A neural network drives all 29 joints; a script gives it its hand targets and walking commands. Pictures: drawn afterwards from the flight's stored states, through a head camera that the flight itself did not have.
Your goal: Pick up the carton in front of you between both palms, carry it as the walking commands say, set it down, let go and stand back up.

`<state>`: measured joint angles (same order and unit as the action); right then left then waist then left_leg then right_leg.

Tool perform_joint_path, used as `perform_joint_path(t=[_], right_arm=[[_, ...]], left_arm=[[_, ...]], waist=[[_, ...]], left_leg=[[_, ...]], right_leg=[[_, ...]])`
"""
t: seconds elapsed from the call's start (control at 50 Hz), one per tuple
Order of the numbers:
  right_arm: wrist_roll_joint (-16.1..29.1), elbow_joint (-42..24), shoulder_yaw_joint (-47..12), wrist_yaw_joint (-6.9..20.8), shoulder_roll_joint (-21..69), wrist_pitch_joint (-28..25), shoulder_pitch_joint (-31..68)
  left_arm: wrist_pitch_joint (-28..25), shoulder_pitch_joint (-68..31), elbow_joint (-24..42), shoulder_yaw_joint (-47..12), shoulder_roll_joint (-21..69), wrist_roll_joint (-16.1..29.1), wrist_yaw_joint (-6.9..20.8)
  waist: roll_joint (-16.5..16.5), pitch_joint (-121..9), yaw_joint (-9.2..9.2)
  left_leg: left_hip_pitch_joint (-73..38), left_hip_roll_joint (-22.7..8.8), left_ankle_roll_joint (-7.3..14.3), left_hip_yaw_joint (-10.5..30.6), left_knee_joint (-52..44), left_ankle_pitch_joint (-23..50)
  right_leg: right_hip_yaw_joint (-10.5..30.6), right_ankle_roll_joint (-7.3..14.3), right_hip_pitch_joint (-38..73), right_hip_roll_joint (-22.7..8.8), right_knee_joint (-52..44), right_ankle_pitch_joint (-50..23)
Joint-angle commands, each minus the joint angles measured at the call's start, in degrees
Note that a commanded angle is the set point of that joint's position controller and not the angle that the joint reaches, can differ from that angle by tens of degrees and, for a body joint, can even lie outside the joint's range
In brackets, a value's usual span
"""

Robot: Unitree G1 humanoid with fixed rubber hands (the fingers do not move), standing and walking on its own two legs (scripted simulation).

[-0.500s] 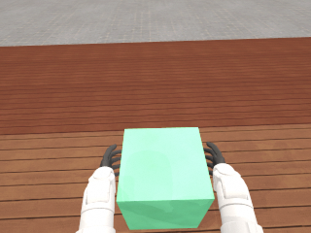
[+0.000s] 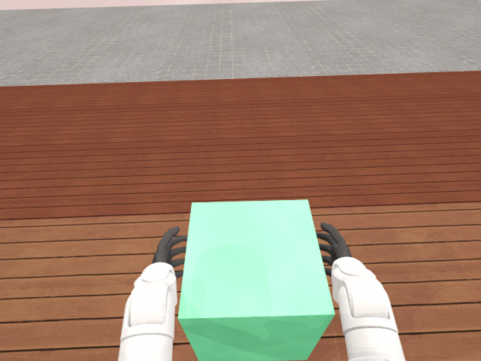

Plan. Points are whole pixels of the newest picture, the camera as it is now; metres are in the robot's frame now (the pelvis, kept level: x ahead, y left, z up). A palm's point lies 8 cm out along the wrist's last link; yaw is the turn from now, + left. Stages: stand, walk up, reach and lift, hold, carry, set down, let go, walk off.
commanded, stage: hold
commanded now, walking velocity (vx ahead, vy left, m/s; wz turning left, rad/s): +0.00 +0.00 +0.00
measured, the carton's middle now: (251, 284) +0.29 +0.00 -0.03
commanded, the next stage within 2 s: carry in 0.38 s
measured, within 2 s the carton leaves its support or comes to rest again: neither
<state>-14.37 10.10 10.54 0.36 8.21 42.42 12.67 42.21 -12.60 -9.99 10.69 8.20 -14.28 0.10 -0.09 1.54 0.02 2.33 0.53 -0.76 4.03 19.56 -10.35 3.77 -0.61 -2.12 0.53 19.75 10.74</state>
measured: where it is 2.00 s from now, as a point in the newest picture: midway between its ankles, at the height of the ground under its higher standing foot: (252, 262)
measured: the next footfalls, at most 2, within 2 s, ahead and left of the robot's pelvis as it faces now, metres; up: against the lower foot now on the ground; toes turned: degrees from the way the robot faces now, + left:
left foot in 0.78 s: +0.13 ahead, +0.10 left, +0.00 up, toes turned +8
right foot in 1.06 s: +0.37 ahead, -0.13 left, +0.00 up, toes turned -12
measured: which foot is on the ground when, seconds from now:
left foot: down 0.00-0.62, up 0.64-0.76, down 0.78-1.00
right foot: down 0.00-0.80, up 0.82-1.00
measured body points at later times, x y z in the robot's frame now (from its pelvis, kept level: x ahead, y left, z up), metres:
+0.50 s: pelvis +0.00 +0.00 -0.01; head -0.05 +0.00 +0.44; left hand +0.30 +0.15 +0.05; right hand +0.30 -0.15 +0.05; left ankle +0.01 +0.13 -0.74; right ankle +0.01 -0.13 -0.74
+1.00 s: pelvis +0.20 -0.02 -0.01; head +0.19 -0.03 +0.44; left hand +0.47 +0.12 +0.08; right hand +0.45 -0.18 +0.08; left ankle +0.09 +0.10 -0.75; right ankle +0.25 -0.12 -0.72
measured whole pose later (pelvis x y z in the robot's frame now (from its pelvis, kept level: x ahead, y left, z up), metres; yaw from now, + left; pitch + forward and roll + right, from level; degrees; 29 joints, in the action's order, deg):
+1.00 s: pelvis +0.20 -0.02 -0.01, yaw -1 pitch +6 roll -1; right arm -3.7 -27.0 2.5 -7.6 7.3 69.5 2.4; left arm 68.9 -2.4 26.6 4.6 7.3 -2.8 -6.4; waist 2.6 -9.1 1.5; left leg 5.9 -4.0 -1.1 -8.5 20.3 -20.0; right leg -8.8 0.1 -29.5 -2.4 38.3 18.7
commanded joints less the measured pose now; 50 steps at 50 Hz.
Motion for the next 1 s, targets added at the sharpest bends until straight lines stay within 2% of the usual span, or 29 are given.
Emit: perform_joint_path(t=[0.0,0.06,0.18,0.34,0.36,0.4,0.42,0.48,0.52,0.56,0.58,0.6,0.62,0.64,0.66,0.68,0.72,0.74,0.76,0.78,0.8,0.82,0.84,0.86,0.88,0.9,0.94,0.98], right_arm=[[12.4,-2.0,-28.6,11.7,49.6,-0.4,24.7],[12.1,-1.1,-27.9,12.1,49.7,-0.3,27.1],[12.7,-0.7,-28.8,12.7,51.5,-0.9,31.8],[12.0,1.6,-27.8,12.7,51.4,-1.1,33.0],[12.6,1.0,-28.7,12.6,51.2,-0.7,34.6],[14.3,-0.6,-29.7,12.3,51.3,-0.3,35.3],[15.0,-2.1,-30.8,12.0,51.5,0.1,36.2],[16.8,-5.3,-33.7,10.8,51.9,2.2,36.0],[17.9,-8.3,-35.7,9.6,51.1,4.9,34.2],[18.9,-11.3,-36.7,8.4,50.0,8.1,34.7],[19.4,-12.7,-37.3,7.6,49.2,9.8,34.7],[20.0,-13.9,-37.7,6.9,48.4,11.5,34.6],[21.0,-15.2,-38.3,6.1,47.9,13.1,33.8],[22.6,-17.2,-39.7,5.5,47.7,14.6,33.8],[24.6,-19.3,-41.5,4.9,47.9,16.0,34.1],[25.8,-20.9,-42.0,4.5,48.1,17.0,33.6],[28.0,-24.8,-43.5,3.5,48.7,19.2,28.3],[28.3,-26.6,-43.6,3.0,48.8,20.2,26.0],[28.2,-27.9,-43.2,2.6,48.7,21.2,22.9],[27.0,-29.1,-42.6,1.9,47.8,21.9,19.9],[25.2,-30.0,-42.0,1.3,46.8,22.5,17.6],[25.1,-31.1,-42.0,0.9,48.2,23.4,16.6],[25.9,-34.1,-42.2,0.7,48.9,24.0,16.0],[26.7,-37.0,-43.0,0.6,49.8,24.4,16.1],[27.6,-39.7,-43.9,0.6,50.6,24.8,16.3],[28.5,-41.8,-44.8,0.7,50.6,25.0,17.3],[30.1,-44.1,-46.1,1.0,49.2,25.8,17.4],[31.0,-45.2,-46.7,1.1,46.7,26.6,16.5]], left_arm=[[-0.1,-24.4,1.9,-28.9,49.6,12.4,12.2],[0.0,-26.7,1.0,-28.1,49.8,12.0,12.5],[-0.6,-31.4,0.5,-28.8,51.4,12.6,13.1],[-0.7,-32.8,-1.8,-28.0,51.5,11.9,13.2],[-0.2,-35.2,-2.2,-28.9,51.5,12.6,13.1],[0.1,-35.7,-0.2,-29.7,51.5,14.0,12.9],[0.4,-36.6,1.1,-30.7,51.9,14.6,12.6],[2.4,-36.6,4.4,-33.5,52.4,16.9,11.6],[5.0,-36.2,7.3,-36.2,52.5,18.9,10.8],[8.2,-36.1,9.6,-37.2,51.5,20.4,9.8],[9.8,-35.8,10.6,-37.5,50.7,20.9,9.2],[11.5,-34.4,11.5,-37.5,49.5,21.2,8.2],[13.1,-32.3,12.7,-37.6,47.9,21.7,7.2],[14.5,-30.1,14.2,-37.9,46.6,21.7,5.9],[15.8,-28.9,17.2,-38.3,45.8,21.8,4.7],[17.0,-29.0,20.3,-39.0,46.2,22.5,3.9],[19.6,-26.4,26.3,-41.4,47.4,24.9,2.9],[20.6,-24.4,28.6,-42.3,47.6,25.7,2.6],[21.6,-22.3,30.3,-43.0,47.6,26.3,2.5],[22.8,-22.4,32.9,-43.7,47.5,27.2,2.6],[23.9,-23.1,34.8,-44.6,47.3,28.5,2.9],[24.7,-23.6,35.6,-45.3,47.0,29.4,2.9],[25.2,-22.3,36.5,-45.6,47.8,30.5,3.1],[25.6,-20.4,37.6,-45.7,49.0,31.2,3.3],[25.8,-18.6,39.0,-45.9,49.9,31.5,3.4],[25.9,-17.7,40.0,-45.7,50.2,31.5,3.3],[26.2,-15.6,41.3,-45.1,49.1,30.7,2.6],[26.8,-13.0,42.0,-44.1,47.0,29.3,1.6]], waist=[[0.0,-9.9,0.04],[0.1,-8.3,-0.03],[0.1,-11.0,-0.10],[0.0,-10.9,0.06],[1.4,-14.9,-0.08],[1.7,-14.4,0.01],[1.7,-13.2,0.20],[3.6,-17.7,0.09],[5.8,-19.6,0.43],[6.0,-17.1,0.37],[3.3,-15.5,0.11],[-3.4,-14.8,-0.62],[-11.9,-14.9,-1.45],[-15.0,-12.0,-1.72],[-12.7,-11.6,-2.22],[-10.1,-13.8,-2.11],[-8.0,-18.6,-0.91],[-7.0,-21.0,-0.61],[-4.6,-23.7,0.06],[6.9,-23.9,1.39],[17.1,-21.2,1.61],[14.6,-18.6,2.01],[9.4,-18.2,2.01],[5.9,-19.0,2.12],[4.7,-18.9,2.05],[5.7,-18.8,1.63],[8.4,-17.9,1.19],[8.5,-17.7,0.53]], left_leg=[[-2.7,5.0,0.3,0.0,-2.6,8.2],[-1.6,4.8,0.6,-0.3,-2.7,4.0],[-1.6,4.7,0.7,-0.3,-1.7,2.5],[-1.4,4.6,0.6,-0.5,-1.7,1.1],[4.9,-6.1,1.1,-0.1,2.0,-5.9],[9.9,-5.3,1.5,2.0,-0.2,-27.9],[11.6,-5.5,1.8,2.6,-0.4,-32.5],[10.2,-7.1,3.4,4.2,0.6,-22.8],[10.6,-9.2,5.2,7.1,-0.7,-25.7],[14.7,-9.5,5.4,7.0,-0.9,-30.1],[18.3,-8.0,4.4,4.0,2.6,-28.1],[23.4,-5.2,2.3,-1.3,10.9,-23.0],[30.5,-1.8,0.3,-7.8,22.6,-17.0],[38.0,-1.0,-0.1,-9.8,22.3,-18.7],[39.0,-2.1,0.4,-9.1,20.4,-20.6],[36.4,-2.1,0.7,-9.6,17.4,-19.7],[23.4,0.2,0.6,-13.9,7.4,-9.8],[11.4,0.6,0.6,-14.7,3.7,-5.3],[-3.0,-1.9,1.5,-11.2,1.7,-4.1],[-12.4,-12.4,5.5,5.1,-4.2,-12.6],[-19.2,-22.8,11.7,20.9,-4.2,-2.8],[-19.4,-25.9,15.5,23.0,-3.1,7.9],[-19.4,-25.6,15.4,19.8,-2.5,14.7],[-19.7,-24.9,14.1,16.3,-3.0,13.5],[-18.2,-23.4,12.2,12.3,-4.1,10.7],[-14.8,-20.9,10.3,7.3,-4.8,9.5],[-7.1,-17.1,7.9,-0.8,-5.5,8.4],[0.8,-14.6,5.9,-7.2,-3.5,6.1]], right_leg=[[0.2,0.2,1.2,4.9,-2.8,-8.4],[-0.1,0.4,-0.1,4.7,-2.9,-4.4],[-0.2,0.5,-0.1,4.6,-2.0,-3.0],[-0.4,0.4,-0.6,4.5,-2.0,-1.3],[-0.5,0.9,-5.8,-5.4,2.6,5.4],[0.3,1.1,-11.3,-3.9,1.3,25.9],[0.2,1.1,-14.0,-3.6,2.0,29.6],[-3.5,0.9,-13.6,-2.3,9.3,15.8],[-5.8,0.7,-14.5,-1.3,11.4,15.2],[-5.5,1.0,-14.2,-1.6,8.5,18.5],[-2.4,1.7,-12.2,-3.8,4.7,20.2],[5.3,3.7,-8.7,-8.8,0.1,22.9],[15.9,6.8,-3.0,-14.9,-6.0,24.4],[22.9,10.3,1.1,-19.0,-6.8,16.8],[22.4,11.9,2.6,-19.4,-5.5,7.5],[18.3,11.5,3.1,-18.5,-3.6,2.2],[7.2,8.0,-0.5,-14.4,0.5,-0.3],[1.3,6.1,-6.9,-11.6,4.0,2.1],[-3.5,4.4,-16.5,-9.1,9.5,3.6],[-10.0,1.4,-28.0,-5.4,22.7,4.8],[-11.9,0.1,-43.2,-1.6,30.9,13.9],[-8.6,1.2,-48.5,-3.5,34.5,21.4],[-7.7,1.5,-49.9,-4.5,36.5,23.8],[-7.3,1.6,-50.3,-5.3,34.8,23.1],[-7.6,1.4,-48.7,-6.0,30.3,19.9],[-8.9,1.0,-44.2,-5.7,25.1,15.3],[-12.2,0.5,-34.1,-3.4,17.7,7.4],[-16.2,0.5,-21.8,-1.3,10.9,0.1]])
